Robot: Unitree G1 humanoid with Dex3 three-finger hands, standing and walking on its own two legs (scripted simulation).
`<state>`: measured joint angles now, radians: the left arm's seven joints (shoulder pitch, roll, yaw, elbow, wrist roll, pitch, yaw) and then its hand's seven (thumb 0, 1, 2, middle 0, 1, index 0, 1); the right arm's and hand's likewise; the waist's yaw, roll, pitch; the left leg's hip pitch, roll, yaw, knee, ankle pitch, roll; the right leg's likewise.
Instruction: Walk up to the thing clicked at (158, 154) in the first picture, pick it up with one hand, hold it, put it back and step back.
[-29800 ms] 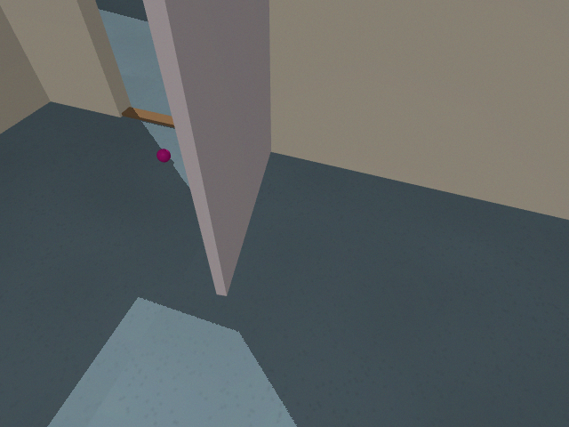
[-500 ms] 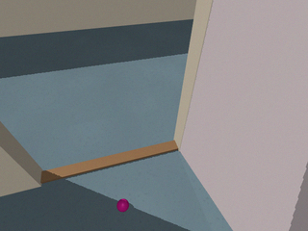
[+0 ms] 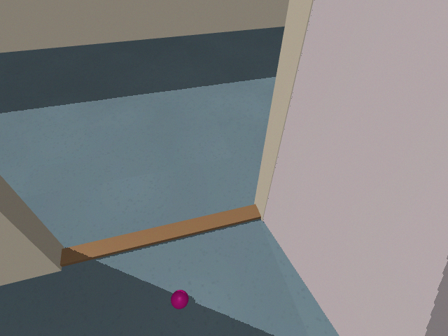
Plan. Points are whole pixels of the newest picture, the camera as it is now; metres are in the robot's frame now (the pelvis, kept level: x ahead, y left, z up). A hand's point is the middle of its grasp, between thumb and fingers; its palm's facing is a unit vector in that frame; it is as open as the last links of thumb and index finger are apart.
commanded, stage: stand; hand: left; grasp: from above
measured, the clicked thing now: (179, 299) +0.43 +0.19 -0.75
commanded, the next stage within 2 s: rise first in 0.04 s
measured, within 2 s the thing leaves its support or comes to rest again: neither
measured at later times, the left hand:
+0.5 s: hand out of the picture +0.14 +0.25 -0.18, palm faces -0.06 -0.93 -0.37, open 11.1 cm
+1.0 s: hand out of the picture +0.13 +0.26 -0.28, palm faces -0.28 -0.80 -0.53, open 14.1 cm
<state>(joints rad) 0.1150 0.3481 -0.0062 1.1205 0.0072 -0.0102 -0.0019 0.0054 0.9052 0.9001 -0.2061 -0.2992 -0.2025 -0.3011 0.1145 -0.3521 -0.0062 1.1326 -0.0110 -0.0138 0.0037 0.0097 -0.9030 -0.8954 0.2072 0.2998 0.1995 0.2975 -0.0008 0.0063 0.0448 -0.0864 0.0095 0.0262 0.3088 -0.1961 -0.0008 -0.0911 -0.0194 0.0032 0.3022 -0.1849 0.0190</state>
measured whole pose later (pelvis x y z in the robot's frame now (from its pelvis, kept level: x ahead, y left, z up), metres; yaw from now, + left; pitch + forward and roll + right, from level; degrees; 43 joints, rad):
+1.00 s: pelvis -0.03 +0.00 -0.13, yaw +1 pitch +22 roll -2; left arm 0.14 0.35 0.10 0.55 0.37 0.13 0.02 0.00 -0.51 0.98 -0.07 -1.07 -0.07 -1.07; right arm 0.18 -0.25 -0.03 0.55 0.00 -0.17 -0.01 0.01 -0.88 -0.89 0.21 0.30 0.20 0.30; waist -0.03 0.01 -0.15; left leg -1.12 0.02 -0.03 1.31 -0.59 0.00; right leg -1.09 -0.02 -0.03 1.28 -0.57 0.02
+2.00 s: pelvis -0.11 +0.00 -0.41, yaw -3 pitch +35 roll -6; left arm -0.84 0.65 0.06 1.32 1.23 -0.22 0.35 0.00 -0.49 1.00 -0.13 -0.95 -0.12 -0.96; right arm 0.15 -0.26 -0.02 0.76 -0.10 -0.05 0.10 0.01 -0.91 -0.90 0.21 0.30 0.20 0.30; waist -0.18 0.01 -0.11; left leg -2.21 0.00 -0.09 2.27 -0.67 0.01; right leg -2.15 -0.02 -0.06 2.21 -0.66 0.02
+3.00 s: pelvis -0.10 +0.00 -0.45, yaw -5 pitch +35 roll -7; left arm -0.98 0.70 0.08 1.47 1.26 -0.20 0.43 0.00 -0.48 0.96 -0.12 -1.00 -0.13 -0.99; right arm 0.15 -0.28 0.04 0.75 -0.15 -0.06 0.13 0.01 -0.91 -0.90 0.21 0.30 0.20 0.30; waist -0.23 0.00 -0.04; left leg -2.31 0.01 -0.12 2.40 -0.71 0.00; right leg -2.25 0.00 -0.08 2.31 -0.68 0.02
